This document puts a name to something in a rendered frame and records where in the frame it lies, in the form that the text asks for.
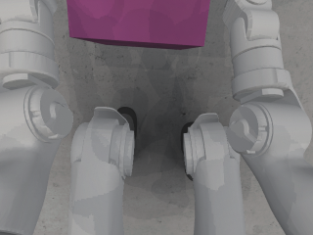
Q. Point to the left robot shin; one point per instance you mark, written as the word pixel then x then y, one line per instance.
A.
pixel 79 135

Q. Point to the robot right foot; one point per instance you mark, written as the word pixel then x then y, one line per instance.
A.
pixel 185 130

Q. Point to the carton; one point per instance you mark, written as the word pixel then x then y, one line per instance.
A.
pixel 161 24

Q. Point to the left robot forearm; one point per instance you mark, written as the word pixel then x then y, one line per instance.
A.
pixel 27 44

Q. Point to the right robot upper arm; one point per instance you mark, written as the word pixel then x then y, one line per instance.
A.
pixel 272 139

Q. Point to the left robot upper arm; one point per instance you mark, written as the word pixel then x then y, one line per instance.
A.
pixel 33 122

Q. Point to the right robot forearm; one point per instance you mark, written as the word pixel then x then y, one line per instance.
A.
pixel 256 53

